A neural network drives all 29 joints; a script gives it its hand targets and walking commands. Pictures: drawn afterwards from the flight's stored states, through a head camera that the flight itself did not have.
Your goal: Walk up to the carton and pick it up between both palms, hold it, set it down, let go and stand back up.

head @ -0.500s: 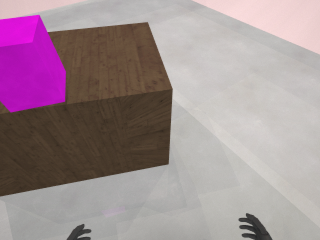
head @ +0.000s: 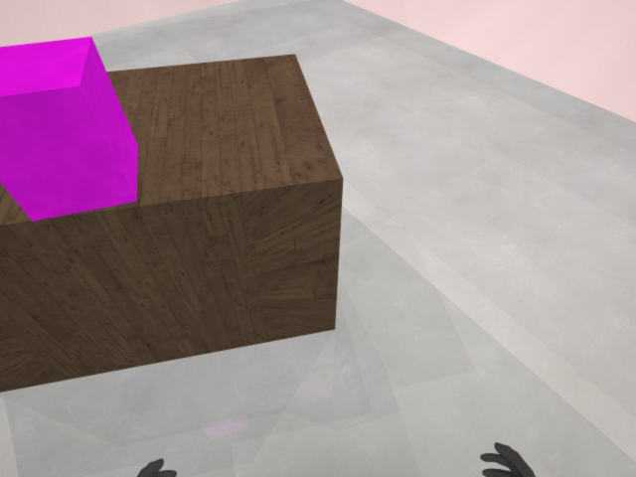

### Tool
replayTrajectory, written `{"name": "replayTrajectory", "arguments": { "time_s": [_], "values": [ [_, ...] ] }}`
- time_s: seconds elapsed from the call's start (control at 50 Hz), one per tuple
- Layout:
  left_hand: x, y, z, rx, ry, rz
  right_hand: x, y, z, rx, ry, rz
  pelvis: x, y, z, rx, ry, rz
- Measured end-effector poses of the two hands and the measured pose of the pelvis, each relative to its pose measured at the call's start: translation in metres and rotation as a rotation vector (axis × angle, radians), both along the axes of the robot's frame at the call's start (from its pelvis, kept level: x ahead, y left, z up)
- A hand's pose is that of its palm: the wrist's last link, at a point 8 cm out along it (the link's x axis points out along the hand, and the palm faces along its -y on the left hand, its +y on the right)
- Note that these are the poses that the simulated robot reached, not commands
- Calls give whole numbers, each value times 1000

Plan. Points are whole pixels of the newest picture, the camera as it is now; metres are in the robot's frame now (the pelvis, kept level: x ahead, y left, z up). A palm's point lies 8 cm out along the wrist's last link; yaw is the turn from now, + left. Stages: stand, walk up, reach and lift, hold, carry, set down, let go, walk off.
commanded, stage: stand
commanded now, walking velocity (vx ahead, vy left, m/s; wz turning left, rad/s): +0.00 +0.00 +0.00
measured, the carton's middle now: (61, 130) +0.72 +0.51 +0.06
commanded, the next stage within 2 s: walk up in 0.80 s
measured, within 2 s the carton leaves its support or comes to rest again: neither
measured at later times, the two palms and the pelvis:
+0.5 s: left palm out of the picture +0.07 +0.26 -0.12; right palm out of the picture +0.08 -0.26 -0.11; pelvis -0.01 +0.00 +0.01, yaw +0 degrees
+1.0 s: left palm out of the picture +0.07 +0.26 -0.11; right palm out of the picture +0.08 -0.26 -0.10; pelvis -0.01 +0.00 +0.01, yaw +0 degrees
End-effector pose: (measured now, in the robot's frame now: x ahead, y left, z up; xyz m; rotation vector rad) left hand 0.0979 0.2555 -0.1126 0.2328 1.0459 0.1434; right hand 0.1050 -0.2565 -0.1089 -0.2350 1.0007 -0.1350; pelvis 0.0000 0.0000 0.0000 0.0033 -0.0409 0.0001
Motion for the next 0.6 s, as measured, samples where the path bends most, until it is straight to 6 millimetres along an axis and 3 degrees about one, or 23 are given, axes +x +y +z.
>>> {"name": "replayTrajectory", "arguments": {
  "time_s": [0.32,0.6],
  "values": [
    [-21,4,-2,-3,67,14,-22,-1,-1,-7,70,-14,-7,2,6,-3,14,0],
    [-25,7,-3,-6,108,21,-26,1,1,-10,101,-19,-5,5,11,-7,26,0]
  ]
}}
